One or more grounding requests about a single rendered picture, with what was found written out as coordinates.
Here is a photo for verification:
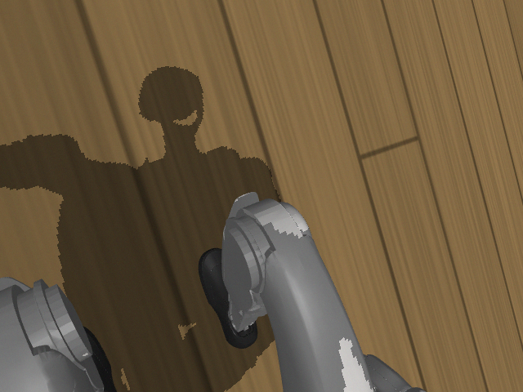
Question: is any right robot hand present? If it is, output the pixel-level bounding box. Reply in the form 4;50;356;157
364;354;413;392

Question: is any left robot foot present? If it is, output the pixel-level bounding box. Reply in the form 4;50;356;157
84;327;117;392

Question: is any right robot foot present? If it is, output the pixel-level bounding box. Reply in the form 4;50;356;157
199;248;257;349

